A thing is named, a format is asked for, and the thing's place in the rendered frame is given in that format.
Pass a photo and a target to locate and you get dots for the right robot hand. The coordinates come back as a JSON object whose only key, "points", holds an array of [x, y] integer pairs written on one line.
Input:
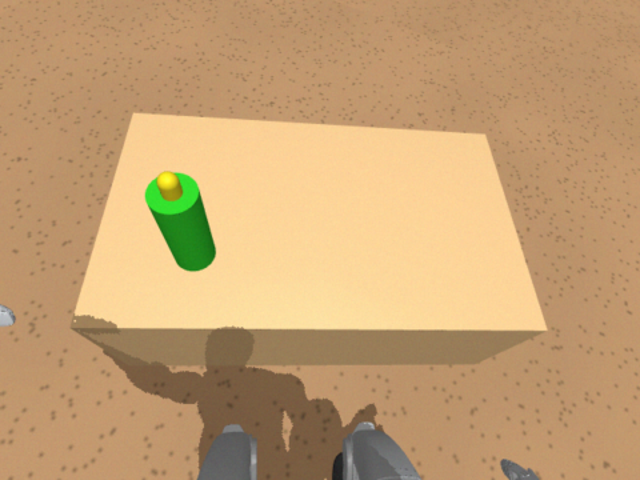
{"points": [[515, 472]]}

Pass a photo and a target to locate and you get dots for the left robot hand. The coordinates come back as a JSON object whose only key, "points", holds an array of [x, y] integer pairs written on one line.
{"points": [[7, 317]]}

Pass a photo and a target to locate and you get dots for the bottle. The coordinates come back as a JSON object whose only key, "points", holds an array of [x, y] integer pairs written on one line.
{"points": [[175, 202]]}

